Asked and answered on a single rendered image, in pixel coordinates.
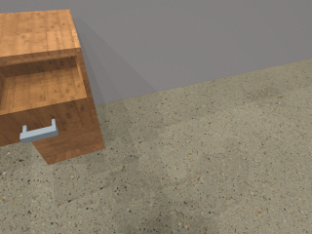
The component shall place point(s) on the handle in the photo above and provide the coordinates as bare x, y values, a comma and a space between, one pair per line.
29, 136

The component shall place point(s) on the drawer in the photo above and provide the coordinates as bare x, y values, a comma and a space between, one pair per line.
33, 93

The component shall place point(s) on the cabinet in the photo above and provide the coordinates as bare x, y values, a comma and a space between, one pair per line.
37, 35

